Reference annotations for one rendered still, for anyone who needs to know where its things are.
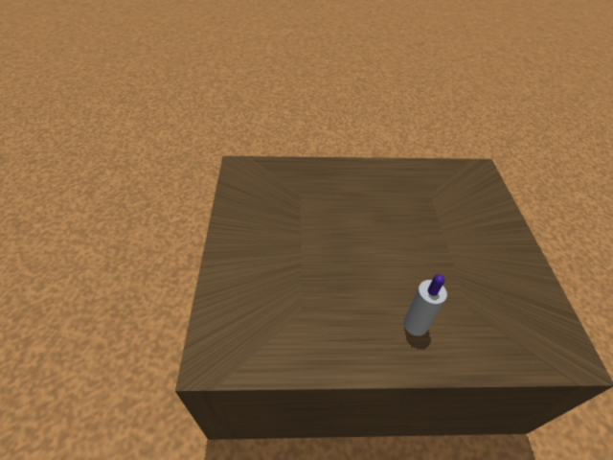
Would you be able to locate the bottle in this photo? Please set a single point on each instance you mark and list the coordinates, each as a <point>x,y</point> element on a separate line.
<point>426,304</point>

